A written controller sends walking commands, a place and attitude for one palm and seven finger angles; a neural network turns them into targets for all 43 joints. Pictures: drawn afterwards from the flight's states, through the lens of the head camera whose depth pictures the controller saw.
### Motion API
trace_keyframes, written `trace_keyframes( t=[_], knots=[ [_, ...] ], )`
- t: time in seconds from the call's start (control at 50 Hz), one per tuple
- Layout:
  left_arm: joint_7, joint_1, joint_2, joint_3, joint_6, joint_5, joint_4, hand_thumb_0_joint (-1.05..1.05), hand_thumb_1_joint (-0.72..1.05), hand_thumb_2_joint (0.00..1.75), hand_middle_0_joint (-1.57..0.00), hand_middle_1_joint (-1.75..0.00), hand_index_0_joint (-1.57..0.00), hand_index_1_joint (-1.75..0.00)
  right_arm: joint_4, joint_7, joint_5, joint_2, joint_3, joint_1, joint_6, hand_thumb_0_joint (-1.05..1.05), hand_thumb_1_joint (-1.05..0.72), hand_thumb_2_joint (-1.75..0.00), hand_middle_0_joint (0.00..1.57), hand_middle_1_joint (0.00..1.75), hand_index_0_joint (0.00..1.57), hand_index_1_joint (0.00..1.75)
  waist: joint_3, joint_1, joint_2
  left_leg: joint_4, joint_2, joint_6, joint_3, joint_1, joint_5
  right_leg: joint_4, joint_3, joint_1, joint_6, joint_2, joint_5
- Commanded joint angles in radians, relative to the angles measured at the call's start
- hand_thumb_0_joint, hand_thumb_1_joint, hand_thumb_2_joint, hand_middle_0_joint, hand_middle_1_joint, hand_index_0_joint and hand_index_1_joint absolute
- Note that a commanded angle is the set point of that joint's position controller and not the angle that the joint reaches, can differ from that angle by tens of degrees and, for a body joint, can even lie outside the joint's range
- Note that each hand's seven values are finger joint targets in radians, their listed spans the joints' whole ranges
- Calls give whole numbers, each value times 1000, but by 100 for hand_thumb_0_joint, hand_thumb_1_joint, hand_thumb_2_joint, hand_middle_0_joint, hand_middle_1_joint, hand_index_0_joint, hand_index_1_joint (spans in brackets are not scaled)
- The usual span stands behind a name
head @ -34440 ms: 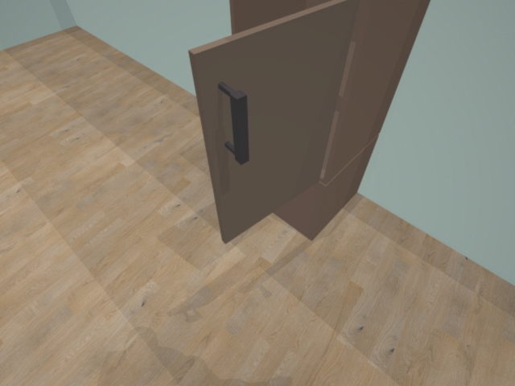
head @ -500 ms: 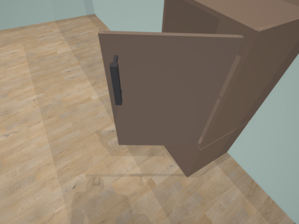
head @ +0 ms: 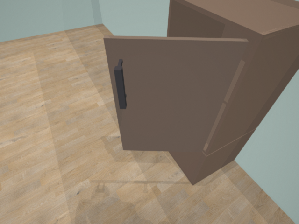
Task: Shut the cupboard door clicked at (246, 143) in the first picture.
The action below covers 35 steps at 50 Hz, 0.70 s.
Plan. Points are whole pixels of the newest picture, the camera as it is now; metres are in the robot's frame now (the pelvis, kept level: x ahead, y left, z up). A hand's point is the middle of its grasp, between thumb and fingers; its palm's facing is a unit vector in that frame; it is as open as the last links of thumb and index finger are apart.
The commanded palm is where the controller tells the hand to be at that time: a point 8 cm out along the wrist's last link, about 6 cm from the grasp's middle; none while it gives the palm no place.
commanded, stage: look again from close up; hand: left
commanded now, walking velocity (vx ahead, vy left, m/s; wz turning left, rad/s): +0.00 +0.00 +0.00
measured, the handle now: (121, 85) +0.50 +0.13 +0.11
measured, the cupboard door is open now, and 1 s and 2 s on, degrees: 60 60 60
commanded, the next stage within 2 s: shuffle to correct the standing spot in 0.30 s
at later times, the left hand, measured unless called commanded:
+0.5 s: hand out of the picture +0.00 +0.23 -0.17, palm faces -0.02 -0.96 -0.27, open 7.4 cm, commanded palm none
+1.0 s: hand out of the picture -0.05 +0.14 -0.19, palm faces +0.07 -0.99 -0.11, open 7.4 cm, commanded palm none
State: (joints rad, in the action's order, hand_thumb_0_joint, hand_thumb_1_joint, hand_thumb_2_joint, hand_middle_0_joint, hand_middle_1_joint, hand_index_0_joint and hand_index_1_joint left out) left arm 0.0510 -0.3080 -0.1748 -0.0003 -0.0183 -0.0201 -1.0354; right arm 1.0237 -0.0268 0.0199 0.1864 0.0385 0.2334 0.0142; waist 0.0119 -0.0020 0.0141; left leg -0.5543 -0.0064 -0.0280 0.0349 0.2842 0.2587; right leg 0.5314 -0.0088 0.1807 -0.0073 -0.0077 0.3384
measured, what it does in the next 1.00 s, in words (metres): stands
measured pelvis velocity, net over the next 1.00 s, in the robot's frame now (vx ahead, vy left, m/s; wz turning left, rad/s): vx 0.01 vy -0.01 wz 0.01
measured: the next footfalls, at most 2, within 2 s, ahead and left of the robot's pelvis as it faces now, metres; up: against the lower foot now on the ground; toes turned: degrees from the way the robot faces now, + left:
right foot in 1.44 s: +0.15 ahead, -0.24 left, +0.00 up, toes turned -8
left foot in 1.86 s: +0.08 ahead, +0.02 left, +0.00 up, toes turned -1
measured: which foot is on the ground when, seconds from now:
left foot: down 0.00-1.00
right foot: down 0.00-1.00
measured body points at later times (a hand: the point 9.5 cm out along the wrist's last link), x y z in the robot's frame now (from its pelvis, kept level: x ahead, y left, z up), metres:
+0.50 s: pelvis -0.03 +0.02 +0.01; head -0.04 +0.03 +0.46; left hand +0.00 +0.28 -0.15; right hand +0.02 -0.25 -0.13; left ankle +0.02 +0.10 -0.73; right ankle -0.03 -0.12 -0.73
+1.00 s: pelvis +0.01 -0.01 +0.00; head +0.01 +0.02 +0.45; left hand -0.05 +0.19 -0.17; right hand +0.00 -0.25 -0.15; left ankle +0.03 +0.07 -0.73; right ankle -0.03 -0.12 -0.73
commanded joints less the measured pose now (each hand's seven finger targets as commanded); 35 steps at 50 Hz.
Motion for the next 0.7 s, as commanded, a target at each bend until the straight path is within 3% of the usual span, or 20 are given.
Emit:
trace_keyframes(
  t=[0.0,0.04,0.22,0.38,0.42,0.44,0.52,0.56,0.62,0.68],
  knots=[
    [6,-42,-162,34,-19,-1,71,0,90,90,-20,-30,-20,-30,-70,-3,-4,144,23,5,24,0,-90,-90,20,30,20,30,-13,0,-21,55,101,-27,-96,-75,-332,-58,96,62,-40,98,-345],
    [4,-37,-173,32,-18,-3,83,0,90,90,-20,-30,-20,-30,-77,-1,-4,150,20,-17,23,0,-90,-90,20,30,20,30,-16,-5,-27,58,103,-29,-94,-76,-331,-73,102,51,-37,99,-342],
    [-14,44,-233,34,-7,-4,113,0,90,90,-20,-30,-20,-30,-96,13,-1,207,16,-93,14,0,-90,-90,20,30,20,30,-65,2,-11,161,99,-19,-118,-56,-64,-155,122,99,-33,95,-86],
    [-22,51,-247,28,-5,-4,92,0,90,90,-20,-30,-20,-30,-71,20,-3,234,11,-94,15,0,-90,-90,20,30,20,30,-34,0,1,228,112,-16,-143,-47,33,-177,109,60,-26,100,-58],
    [-21,2,-161,7,8,-1,54,0,90,90,-20,-30,-20,-30,-40,20,1,161,-7,-55,6,0,-90,-90,20,30,20,30,-28,4,3,256,122,-4,-148,-52,132,-174,85,67,-7,90,-1],
    [-21,-17,-153,5,11,-2,45,0,90,90,-20,-30,-20,-30,-32,21,2,154,-9,-31,0,0,-90,-90,20,30,20,30,-13,4,-5,262,129,-9,-157,-50,175,-162,73,50,-7,82,19],
    [-32,-57,-142,13,31,-12,34,0,90,90,-20,-30,-20,-30,-20,12,6,199,11,-11,-15,0,-90,-90,20,30,20,30,-87,2,57,349,191,-37,-234,14,388,-79,16,97,-5,40,82],
    [-39,-75,-132,17,36,-16,33,0,90,90,-20,-30,-20,-30,-17,6,6,211,21,5,-15,0,-90,-90,20,30,20,30,-93,-1,72,364,229,-62,-264,11,395,-32,-8,110,-8,29,51],
    [-47,-103,-106,24,41,-15,28,0,90,90,-20,-30,-20,-30,-8,-4,5,208,33,40,-13,0,-90,-90,20,30,20,30,-87,2,71,348,258,-83,-264,-1,353,-9,-21,116,-12,29,27],
    [-50,-138,-92,32,36,-13,23,0,90,90,-20,-30,-20,-30,-3,-9,4,179,36,52,-10,0,-90,-90,20,30,20,30,-71,-5,52,283,225,-64,-194,13,291,-85,-5,69,-23,42,4]
  ],
)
